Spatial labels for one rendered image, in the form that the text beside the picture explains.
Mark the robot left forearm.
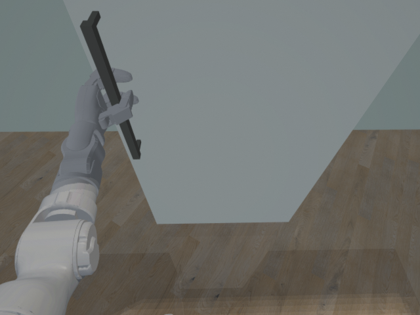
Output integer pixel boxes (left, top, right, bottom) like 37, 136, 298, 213
14, 121, 105, 277

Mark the robot left hand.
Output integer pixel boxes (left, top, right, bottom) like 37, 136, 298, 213
75, 68, 139, 134

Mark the handle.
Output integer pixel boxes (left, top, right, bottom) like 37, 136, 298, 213
80, 11, 141, 159

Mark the fridge door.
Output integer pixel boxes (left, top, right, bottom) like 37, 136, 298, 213
63, 0, 420, 224

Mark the left robot upper arm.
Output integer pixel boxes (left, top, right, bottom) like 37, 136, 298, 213
0, 219, 100, 315

